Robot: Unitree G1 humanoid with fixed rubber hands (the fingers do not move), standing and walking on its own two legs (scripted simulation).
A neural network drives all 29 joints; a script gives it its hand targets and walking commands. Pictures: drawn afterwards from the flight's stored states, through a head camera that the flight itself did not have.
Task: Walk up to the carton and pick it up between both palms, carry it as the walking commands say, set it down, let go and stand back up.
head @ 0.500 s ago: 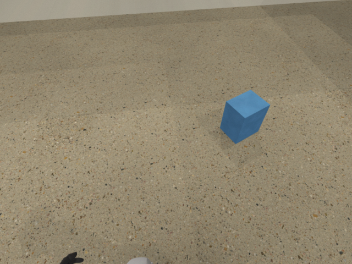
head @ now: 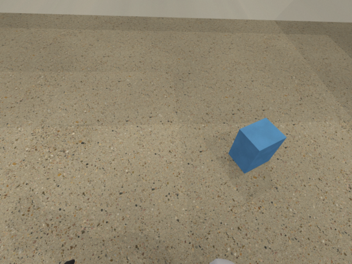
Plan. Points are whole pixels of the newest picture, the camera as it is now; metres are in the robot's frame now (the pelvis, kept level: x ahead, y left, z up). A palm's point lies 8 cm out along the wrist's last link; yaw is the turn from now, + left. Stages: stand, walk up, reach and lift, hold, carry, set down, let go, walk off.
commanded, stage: walk up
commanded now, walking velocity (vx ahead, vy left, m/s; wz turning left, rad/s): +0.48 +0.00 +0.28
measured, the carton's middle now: (255, 146) +0.89 -0.52 -0.64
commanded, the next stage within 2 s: none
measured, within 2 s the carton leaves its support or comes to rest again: neither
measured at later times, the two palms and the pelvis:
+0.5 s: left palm (108, 241) +0.20 +0.18 -0.13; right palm (297, 236) +0.23 -0.31 -0.12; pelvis +0.09 -0.06 -0.01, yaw -5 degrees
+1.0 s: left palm (136, 212) +0.27 +0.12 -0.11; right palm out of the picture +0.03 -0.37 -0.15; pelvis +0.05 -0.08 -0.02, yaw -23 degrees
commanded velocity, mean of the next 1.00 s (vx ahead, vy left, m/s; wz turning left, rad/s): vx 0.10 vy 0.01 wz -0.33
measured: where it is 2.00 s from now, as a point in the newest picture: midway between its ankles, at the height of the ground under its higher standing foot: outside the picture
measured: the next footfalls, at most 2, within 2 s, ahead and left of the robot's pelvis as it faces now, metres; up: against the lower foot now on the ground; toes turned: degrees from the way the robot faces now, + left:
right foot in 0.24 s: +0.17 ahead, -0.18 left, +0.00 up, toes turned -3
left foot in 0.56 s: +0.16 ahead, +0.05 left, +0.00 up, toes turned -5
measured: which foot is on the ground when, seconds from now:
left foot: down 0.00-0.22, up 0.24-0.54, down 0.56-0.94, up 0.96-1.00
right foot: up 0.00-0.22, down 0.24-0.56, up 0.58-0.92, down 0.94-1.00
